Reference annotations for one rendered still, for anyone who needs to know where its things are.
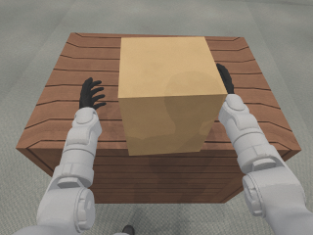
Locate carton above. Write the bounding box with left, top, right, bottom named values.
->
left=117, top=36, right=228, bottom=156

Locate left robot forearm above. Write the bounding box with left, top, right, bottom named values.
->
left=36, top=107, right=103, bottom=225

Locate robot right hand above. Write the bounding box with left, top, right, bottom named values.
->
left=216, top=63, right=235, bottom=94

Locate robot left hand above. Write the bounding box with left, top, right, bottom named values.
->
left=79, top=77, right=106, bottom=111

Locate left robot upper arm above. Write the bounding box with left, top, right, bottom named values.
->
left=12, top=187, right=96, bottom=235

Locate right robot forearm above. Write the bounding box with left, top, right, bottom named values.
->
left=218, top=94, right=306, bottom=206

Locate pedestal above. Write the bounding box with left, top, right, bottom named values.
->
left=16, top=32, right=301, bottom=204

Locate left robot foot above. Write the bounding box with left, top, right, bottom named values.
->
left=122, top=224, right=135, bottom=235

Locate right robot upper arm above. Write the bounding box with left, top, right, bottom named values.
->
left=242, top=166, right=313, bottom=235

